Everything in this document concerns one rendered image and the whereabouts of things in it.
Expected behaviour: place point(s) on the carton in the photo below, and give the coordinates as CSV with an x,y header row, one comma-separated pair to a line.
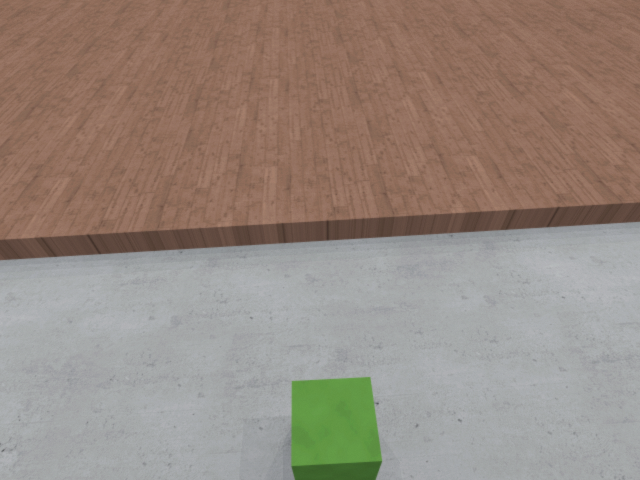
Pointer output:
x,y
334,432

